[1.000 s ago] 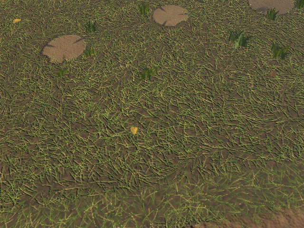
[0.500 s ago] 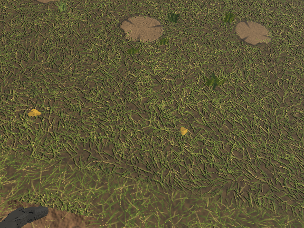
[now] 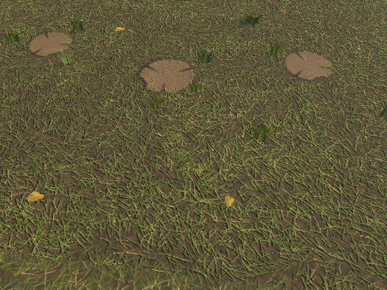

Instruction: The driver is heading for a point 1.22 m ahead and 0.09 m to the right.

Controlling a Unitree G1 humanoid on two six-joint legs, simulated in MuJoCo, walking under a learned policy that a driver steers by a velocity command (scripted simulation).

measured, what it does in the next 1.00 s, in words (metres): walks ahead: right foot, then left foot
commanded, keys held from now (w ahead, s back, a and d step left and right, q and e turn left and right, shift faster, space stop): w+e+shift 0.26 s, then w+q+shift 0.74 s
